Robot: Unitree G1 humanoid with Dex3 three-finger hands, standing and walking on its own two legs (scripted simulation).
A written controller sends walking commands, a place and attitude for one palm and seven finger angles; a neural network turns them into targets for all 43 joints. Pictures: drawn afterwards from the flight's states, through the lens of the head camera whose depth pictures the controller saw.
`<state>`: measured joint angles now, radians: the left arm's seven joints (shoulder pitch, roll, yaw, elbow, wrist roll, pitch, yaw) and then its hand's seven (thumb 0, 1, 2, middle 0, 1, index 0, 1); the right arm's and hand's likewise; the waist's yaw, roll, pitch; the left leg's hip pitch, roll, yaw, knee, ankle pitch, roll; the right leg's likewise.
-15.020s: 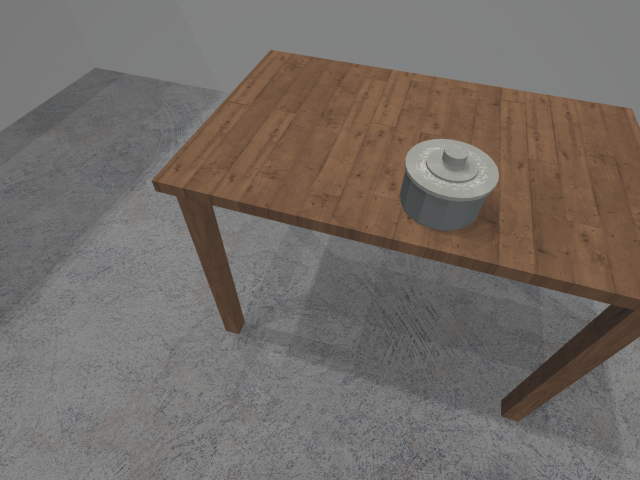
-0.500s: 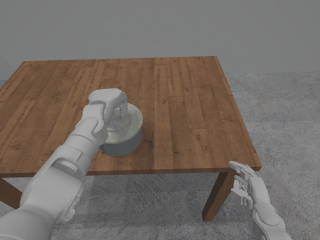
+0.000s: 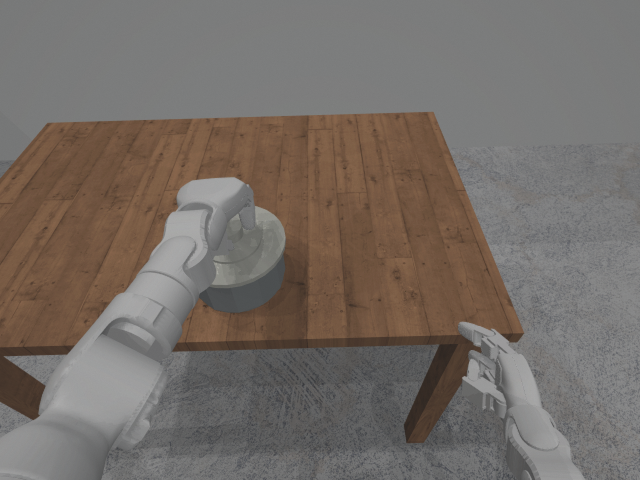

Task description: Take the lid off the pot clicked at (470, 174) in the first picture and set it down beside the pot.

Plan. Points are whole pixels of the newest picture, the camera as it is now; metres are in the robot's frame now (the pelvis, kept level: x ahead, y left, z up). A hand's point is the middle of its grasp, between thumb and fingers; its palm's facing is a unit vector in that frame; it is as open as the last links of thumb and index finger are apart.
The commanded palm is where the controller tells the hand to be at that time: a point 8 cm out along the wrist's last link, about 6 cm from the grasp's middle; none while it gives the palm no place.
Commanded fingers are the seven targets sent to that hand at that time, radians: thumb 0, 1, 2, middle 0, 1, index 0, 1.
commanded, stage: close the fingers and squeeze the knob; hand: left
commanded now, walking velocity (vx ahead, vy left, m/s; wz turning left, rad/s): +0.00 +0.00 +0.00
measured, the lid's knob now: (228, 230) +0.46 +0.14 +0.05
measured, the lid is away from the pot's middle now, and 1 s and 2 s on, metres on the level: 0.00 0.01 0.01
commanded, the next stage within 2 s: lift the lid straight up in 0.08 s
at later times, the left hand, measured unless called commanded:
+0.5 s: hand (216, 226) +0.43 +0.15 +0.09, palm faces -0.30 -0.06 -0.95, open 6.9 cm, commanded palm +0.43 +0.15 +0.16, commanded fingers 0.00 0.77 0.87 -0.88 -1.05 -0.90 -1.04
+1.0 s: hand (212, 203) +0.44 +0.15 +0.13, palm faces -0.26 -0.06 -0.96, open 6.9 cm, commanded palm +0.43 +0.15 +0.20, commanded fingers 0.00 0.77 0.87 -0.88 -1.05 -0.90 -1.04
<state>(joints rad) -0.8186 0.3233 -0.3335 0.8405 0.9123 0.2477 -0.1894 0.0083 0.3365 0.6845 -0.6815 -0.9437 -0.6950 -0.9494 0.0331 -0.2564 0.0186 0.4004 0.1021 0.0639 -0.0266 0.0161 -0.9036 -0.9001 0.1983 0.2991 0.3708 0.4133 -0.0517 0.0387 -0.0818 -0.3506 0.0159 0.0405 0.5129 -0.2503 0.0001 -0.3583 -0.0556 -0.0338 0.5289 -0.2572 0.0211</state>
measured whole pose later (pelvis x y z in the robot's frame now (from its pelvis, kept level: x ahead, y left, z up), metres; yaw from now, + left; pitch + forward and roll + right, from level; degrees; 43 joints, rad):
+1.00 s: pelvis +0.00 +0.00 +0.00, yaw +0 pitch +4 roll +0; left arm -0.87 0.37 -0.33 0.74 0.89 0.30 -0.29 0.01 0.33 0.68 -0.69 -0.95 -0.71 -0.94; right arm 0.04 -0.27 0.03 0.42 0.10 0.04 -0.03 0.02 -0.90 -0.90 0.20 0.30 0.35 0.40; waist -0.05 0.05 -0.07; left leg -0.30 0.01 0.04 0.47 -0.23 0.00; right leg -0.31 -0.06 -0.03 0.49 -0.24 0.03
